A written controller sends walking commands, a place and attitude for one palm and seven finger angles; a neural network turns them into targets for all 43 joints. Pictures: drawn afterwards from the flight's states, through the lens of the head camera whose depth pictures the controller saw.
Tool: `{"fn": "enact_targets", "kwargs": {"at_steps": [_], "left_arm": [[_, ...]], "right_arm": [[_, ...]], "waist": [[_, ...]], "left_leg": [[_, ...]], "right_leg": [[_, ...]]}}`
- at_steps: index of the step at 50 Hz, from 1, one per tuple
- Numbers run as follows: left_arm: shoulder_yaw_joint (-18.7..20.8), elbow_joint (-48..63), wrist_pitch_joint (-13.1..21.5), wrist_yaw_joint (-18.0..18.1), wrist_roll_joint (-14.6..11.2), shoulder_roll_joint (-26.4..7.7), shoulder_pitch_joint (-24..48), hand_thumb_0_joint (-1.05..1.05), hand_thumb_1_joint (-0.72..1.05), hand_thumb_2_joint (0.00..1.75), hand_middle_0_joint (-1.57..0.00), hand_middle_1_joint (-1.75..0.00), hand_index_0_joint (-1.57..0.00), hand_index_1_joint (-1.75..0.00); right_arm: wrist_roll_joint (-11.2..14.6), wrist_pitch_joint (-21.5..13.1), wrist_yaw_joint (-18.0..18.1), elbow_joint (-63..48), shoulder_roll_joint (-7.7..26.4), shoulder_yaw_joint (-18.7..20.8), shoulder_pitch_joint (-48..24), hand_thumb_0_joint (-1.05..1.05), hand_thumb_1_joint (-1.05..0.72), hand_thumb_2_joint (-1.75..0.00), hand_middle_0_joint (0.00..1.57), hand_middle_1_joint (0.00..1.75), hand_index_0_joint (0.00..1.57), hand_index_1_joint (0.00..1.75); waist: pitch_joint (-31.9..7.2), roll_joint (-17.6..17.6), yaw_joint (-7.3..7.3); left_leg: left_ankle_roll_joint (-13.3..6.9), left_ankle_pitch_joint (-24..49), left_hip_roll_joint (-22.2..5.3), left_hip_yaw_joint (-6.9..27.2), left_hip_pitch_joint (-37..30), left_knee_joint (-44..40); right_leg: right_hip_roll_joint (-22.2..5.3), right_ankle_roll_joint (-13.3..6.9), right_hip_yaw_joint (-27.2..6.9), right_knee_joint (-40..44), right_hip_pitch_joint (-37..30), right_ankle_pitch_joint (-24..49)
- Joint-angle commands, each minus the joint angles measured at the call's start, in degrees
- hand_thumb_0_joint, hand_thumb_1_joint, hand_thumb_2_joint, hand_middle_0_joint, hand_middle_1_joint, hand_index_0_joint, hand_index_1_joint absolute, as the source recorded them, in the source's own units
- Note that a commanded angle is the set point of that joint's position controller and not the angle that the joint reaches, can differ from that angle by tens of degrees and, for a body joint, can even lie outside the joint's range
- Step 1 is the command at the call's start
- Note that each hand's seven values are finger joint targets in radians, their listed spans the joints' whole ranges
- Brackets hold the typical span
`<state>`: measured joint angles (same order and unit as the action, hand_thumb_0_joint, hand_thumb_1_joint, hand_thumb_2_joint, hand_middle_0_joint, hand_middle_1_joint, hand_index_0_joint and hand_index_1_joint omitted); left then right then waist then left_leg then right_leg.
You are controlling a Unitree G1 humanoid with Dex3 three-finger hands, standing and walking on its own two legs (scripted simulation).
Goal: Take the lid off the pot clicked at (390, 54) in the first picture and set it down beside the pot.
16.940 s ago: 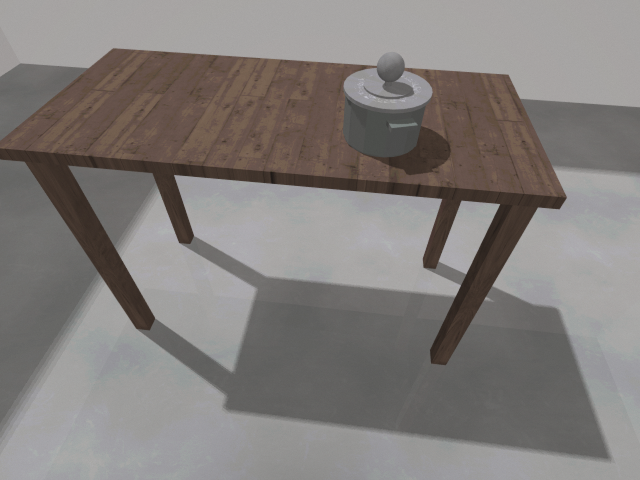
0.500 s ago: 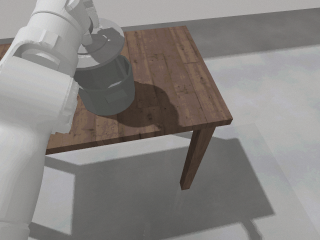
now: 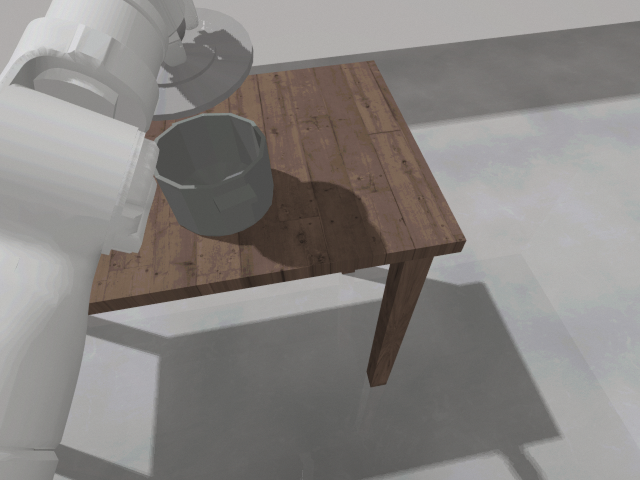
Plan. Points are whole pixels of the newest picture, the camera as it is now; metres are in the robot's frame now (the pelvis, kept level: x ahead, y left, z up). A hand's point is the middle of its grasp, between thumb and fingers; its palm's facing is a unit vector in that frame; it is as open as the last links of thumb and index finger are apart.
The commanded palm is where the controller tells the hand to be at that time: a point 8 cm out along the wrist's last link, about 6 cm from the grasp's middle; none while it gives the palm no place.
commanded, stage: lift the lid straight up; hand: left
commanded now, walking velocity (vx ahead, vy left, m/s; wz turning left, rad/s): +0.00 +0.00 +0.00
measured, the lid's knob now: (158, 21) +0.53 +0.10 +0.29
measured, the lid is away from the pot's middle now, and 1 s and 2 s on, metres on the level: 0.01 0.08 0.19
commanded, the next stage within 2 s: move the lid sideways beside the pot in 0.40 s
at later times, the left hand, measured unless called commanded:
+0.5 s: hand out of the picture +0.52 +0.10 +0.32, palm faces -0.19 -0.23 -0.95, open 7.3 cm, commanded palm +0.53 +0.10 +0.37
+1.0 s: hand (73, 21) +0.51 +0.17 +0.31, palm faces -0.19 -0.16 -0.97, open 7.3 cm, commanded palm +0.53 +0.16 +0.37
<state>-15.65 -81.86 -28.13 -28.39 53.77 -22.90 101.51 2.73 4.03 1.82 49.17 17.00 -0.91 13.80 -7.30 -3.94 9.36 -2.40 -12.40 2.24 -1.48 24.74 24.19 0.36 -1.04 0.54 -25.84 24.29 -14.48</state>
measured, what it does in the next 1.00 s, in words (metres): stands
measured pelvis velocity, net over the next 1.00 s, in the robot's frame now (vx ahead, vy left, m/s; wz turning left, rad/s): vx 0.00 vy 0.00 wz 0.01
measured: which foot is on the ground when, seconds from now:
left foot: down 0.00-1.00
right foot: down 0.00-1.00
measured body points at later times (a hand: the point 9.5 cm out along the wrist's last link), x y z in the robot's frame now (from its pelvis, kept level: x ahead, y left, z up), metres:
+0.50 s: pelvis +0.01 +0.00 +0.00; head +0.06 -0.02 +0.45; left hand +0.52 +0.11 +0.37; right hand +0.02 -0.28 -0.14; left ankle -0.02 +0.10 -0.74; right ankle -0.03 -0.11 -0.74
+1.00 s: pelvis +0.00 +0.00 +0.00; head +0.06 +0.00 +0.45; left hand +0.51 +0.18 +0.36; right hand +0.05 -0.28 -0.13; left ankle -0.02 +0.10 -0.74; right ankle -0.03 -0.11 -0.74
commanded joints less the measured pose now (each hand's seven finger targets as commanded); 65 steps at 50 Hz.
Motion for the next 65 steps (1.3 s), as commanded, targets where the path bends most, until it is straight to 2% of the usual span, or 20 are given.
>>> {"fn": "enact_targets", "kwargs": {"at_steps": [1,5,8,9,12,15,18,24,27,28,31,35,39,44,47,49,53,55,61,65], "left_arm": [[0.9,8.8,-0.6,3.0,3.2,-14.7,35.6,0.00,0.74,0.74,-0.84,-1.11,-0.87,-1.13],[-1.6,8.6,-0.6,3.6,2.9,-11.2,39.2,0.00,0.74,0.74,-0.84,-1.11,-0.87,-1.13],[-2.8,15.1,0.6,3.8,1.2,-8.6,42.4,0.00,0.74,0.74,-0.84,-1.11,-0.87,-1.13],[-2.2,15.4,0.7,4.0,2.3,-9.9,43.1,0.00,0.74,0.74,-0.84,-1.11,-0.87,-1.13],[-1.0,9.3,-0.6,3.4,3.9,-12.0,39.2,0.00,0.74,0.74,-0.84,-1.11,-0.87,-1.13],[-1.9,7.0,-1.7,3.5,3.3,-9.2,38.3,0.00,0.74,0.74,-0.84,-1.11,-0.87,-1.13],[-2.2,12.0,-1.1,3.6,1.7,-8.3,39.3,0.00,0.74,0.74,-0.84,-1.11,-0.87,-1.13],[-1.1,16.1,-0.4,3.2,3.3,-10.6,40.8,0.00,0.74,0.74,-0.84,-1.11,-0.87,-1.13],[0.8,17.7,1.5,2.9,7.6,-16.2,35.5,0.00,0.74,0.74,-0.84,-1.11,-0.87,-1.13],[1.2,16.4,1.7,2.9,6.5,-16.3,32.7,0.00,0.74,0.74,-0.84,-1.11,-0.87,-1.13],[0.8,12.7,0.5,2.4,7.0,-16.2,30.5,0.00,0.74,0.74,-0.84,-1.11,-0.87,-1.13],[0.6,12.6,0.8,1.9,6.9,-18.6,32.9,0.00,0.74,0.74,-0.84,-1.11,-0.87,-1.13],[-1.1,22.3,3.9,2.1,5.7,-16.3,37.2,0.00,0.74,0.74,-0.84,-1.11,-0.87,-1.13],[-1.6,20.7,4.6,1.5,5.4,-15.7,34.7,0.00,0.74,0.74,-0.84,-1.11,-0.87,-1.13],[-3.9,16.6,4.2,1.2,4.4,-10.9,33.3,0.00,0.74,0.74,-0.84,-1.11,-0.87,-1.13],[-2.4,20.1,5.2,1.3,4.1,-14.1,34.1,0.00,0.74,0.74,-0.84,-1.11,-0.87,-1.13],[-3.5,21.1,6.3,1.4,2.8,-12.3,34.5,0.00,0.74,0.74,-0.84,-1.11,-0.87,-1.13],[-2.6,21.1,6.9,1.5,4.6,-14.8,35.6,0.00,0.74,0.74,-0.84,-1.11,-0.87,-1.13],[2.4,15.0,6.1,0.7,6.6,-24.9,31.0,0.00,0.74,0.74,-0.84,-1.11,-0.87,-1.13],[1.4,15.6,6.3,0.8,7.6,-24.9,30.8,0.00,0.74,0.74,-0.84,-1.11,-0.87,-1.13]], "right_arm": [[-0.1,-0.5,1.4,-3.0,9.9,1.8,2.4,0.00,-0.90,-0.90,0.20,0.30,0.20,0.30],[0.5,-0.8,1.8,-2.4,9.8,1.4,1.2,0.00,-0.90,-0.90,0.20,0.30,0.20,0.30],[0.5,-2.6,1.8,-3.2,9.5,1.6,1.1,0.00,-0.90,-0.90,0.20,0.30,0.20,0.30],[0.3,-2.7,1.6,-3.0,9.5,1.8,1.7,0.00,-0.90,-0.90,0.20,0.30,0.20,0.30],[0.1,-2.5,1.6,-2.1,9.4,1.8,2.5,0.00,-0.90,-0.90,0.20,0.30,0.20,0.30],[0.4,-1.7,1.4,-1.8,9.9,1.6,1.8,0.00,-0.90,-0.90,0.20,0.30,0.20,0.30],[0.1,-2.1,1.2,-2.6,10.0,1.7,1.2,0.00,-0.90,-0.90,0.20,0.30,0.20,0.30],[-0.6,-2.5,0.4,-3.4,9.1,2.4,2.0,0.00,-0.90,-0.90,0.20,0.30,0.20,0.30],[-0.9,-1.1,0.8,-4.8,8.8,2.5,1.5,0.00,-0.90,-0.90,0.20,0.30,0.20,0.30],[-0.8,-0.5,1.0,-4.9,9.2,2.3,1.3,0.00,-0.90,-0.90,0.20,0.30,0.20,0.30],[-0.3,1.5,1.1,-5.4,9.3,2.1,0.5,0.00,-0.90,-0.90,0.20,0.30,0.20,0.30],[-0.1,2.5,1.6,-5.7,9.5,1.7,-1.0,0.00,-0.90,-0.90,0.20,0.30,0.20,0.30],[0.3,1.2,1.5,-6.9,8.9,2.4,-0.2,0.00,-0.90,-0.90,0.20,0.30,0.20,0.30],[0.6,0.7,1.3,-5.8,9.2,2.6,0.3,0.00,-0.90,-0.90,0.20,0.30,0.20,0.30],[1.0,0.3,1.4,-4.5,9.3,2.3,0.3,0.00,-0.90,-0.90,0.20,0.30,0.20,0.30],[0.8,0.1,1.5,-4.6,9.8,2.3,0.1,0.00,-0.90,-0.90,0.20,0.30,0.20,0.30],[1.0,-0.8,1.8,-4.3,9.8,2.4,0.3,0.00,-0.90,-0.90,0.20,0.30,0.20,0.30],[0.8,-1.0,1.7,-4.1,9.5,2.3,0.3,0.00,-0.90,-0.90,0.20,0.30,0.20,0.30],[0.5,0.9,2.3,-4.5,10.1,1.8,0.9,0.00,-0.90,-0.90,0.20,0.30,0.20,0.30],[0.8,1.9,2.1,-5.4,9.8,1.8,0.7,0.00,-0.90,-0.90,0.20,0.30,0.20,0.30]], "waist": [[-22.4,10.8,1.83],[-22.6,5.9,2.24],[-27.4,1.1,1.47],[-30.2,1.7,1.25],[-25.5,5.8,1.76],[-21.7,6.1,2.21],[-25.8,2.3,1.13],[-32.4,3.1,0.00],[-30.9,7.4,-0.74],[-29.6,6.1,-1.10],[-23.6,12.1,-0.35],[-23.5,9.9,0.16],[-31.2,2.8,-0.40],[-28.6,1.7,-0.24],[-21.5,0.5,0.69],[-25.5,1.1,0.05],[-25.4,-1.3,0.04],[-27.4,-1.2,-0.29],[-25.5,9.5,-0.55],[-25.7,5.2,-0.82]], "left_leg": [[-2.3,16.8,1.0,2.0,-15.1,1.8],[-2.0,17.7,0.0,2.6,-17.5,1.2],[-1.4,25.6,-0.5,3.2,-23.7,2.2],[-1.0,27.8,-0.7,4.0,-25.5,3.0],[-1.6,23.4,0.0,3.0,-21.2,2.5],[-1.7,22.3,-0.2,3.1,-18.9,1.7],[-1.0,29.0,-0.5,3.0,-22.5,2.1],[-0.3,37.4,-0.2,3.7,-26.1,4.5],[-0.5,34.3,0.1,2.2,-21.7,4.0],[-0.3,35.1,0.4,1.6,-20.0,3.6],[-1.6,25.7,1.0,0.9,-14.6,2.3],[-1.9,22.2,0.8,0.8,-14.3,1.6],[-0.6,33.1,-0.4,2.6,-24.9,3.8],[0.1,32.9,-0.7,3.4,-26.3,3.9],[0.0,26.8,-0.9,3.8,-24.9,2.6],[0.3,29.0,-1.0,4.1,-26.0,2.9],[0.8,31.3,-1.3,4.4,-27.6,3.1],[1.0,31.8,-1.3,4.9,-28.1,3.5],[-1.3,23.7,0.8,2.0,-17.5,2.7],[-0.7,28.2,0.1,1.8,-18.5,3.3]], "right_leg": [[0.3,0.1,-1.1,3.2,-7.3,22.7],[-0.1,0.0,-1.1,3.4,-4.9,21.7],[0.3,-0.4,-0.9,3.2,-3.8,22.7],[0.6,0.0,-1.0,2.8,-3.6,22.5],[0.6,0.1,-1.1,3.5,-4.3,22.1],[0.3,0.0,-0.8,3.7,-3.1,22.2],[0.2,-0.5,-0.7,3.1,-4.1,24.9],[0.9,-0.1,-1.0,1.7,-5.4,28.2],[0.5,0.0,-1.5,1.6,-8.8,30.1],[0.2,-0.5,-1.2,1.5,-10.3,32.3],[0.0,-0.1,-1.0,2.2,-9.9,29.2],[-0.5,-0.1,-1.3,2.5,-10.3,27.7],[0.4,-0.1,-1.1,2.0,-6.8,26.6],[0.8,-0.3,-0.3,2.9,-3.3,22.1],[0.9,-0.4,0.6,4.5,1.0,16.3],[0.8,-0.5,0.4,4.0,-1.2,18.0],[0.8,-0.8,0.9,4.1,0.0,18.2],[1.0,-0.7,0.6,3.6,-0.1,17.0],[0.3,-0.2,-0.4,3.1,-9.1,24.0],[0.1,-0.2,-0.4,2.6,-8.1,25.7]]}}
